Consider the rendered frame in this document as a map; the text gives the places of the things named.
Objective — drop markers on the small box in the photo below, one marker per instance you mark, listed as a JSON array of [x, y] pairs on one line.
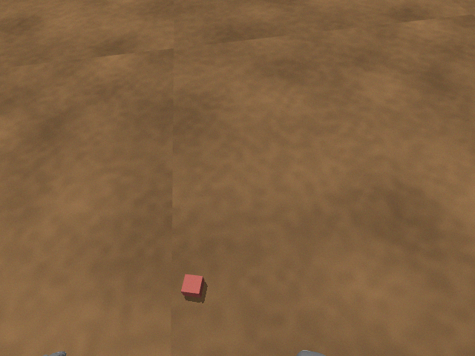
[[192, 285]]

